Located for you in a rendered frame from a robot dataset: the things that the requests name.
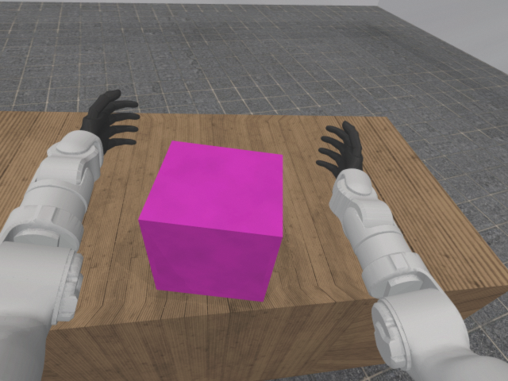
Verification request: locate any carton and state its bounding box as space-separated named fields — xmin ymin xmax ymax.
xmin=138 ymin=141 xmax=283 ymax=302

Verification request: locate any robot right upper arm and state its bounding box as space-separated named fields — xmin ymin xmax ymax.
xmin=371 ymin=287 xmax=508 ymax=381

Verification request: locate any right robot forearm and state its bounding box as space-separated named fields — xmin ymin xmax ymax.
xmin=329 ymin=168 xmax=470 ymax=348

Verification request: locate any robot right hand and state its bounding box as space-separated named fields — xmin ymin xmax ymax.
xmin=316 ymin=121 xmax=364 ymax=179

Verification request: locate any robot left upper arm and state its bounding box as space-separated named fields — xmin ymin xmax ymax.
xmin=0 ymin=241 xmax=83 ymax=381

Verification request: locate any robot left hand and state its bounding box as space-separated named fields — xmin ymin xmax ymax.
xmin=80 ymin=90 xmax=140 ymax=155

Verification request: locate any pedestal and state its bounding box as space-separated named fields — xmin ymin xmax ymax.
xmin=0 ymin=111 xmax=508 ymax=381

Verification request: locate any left robot forearm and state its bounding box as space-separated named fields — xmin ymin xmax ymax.
xmin=0 ymin=130 xmax=104 ymax=253

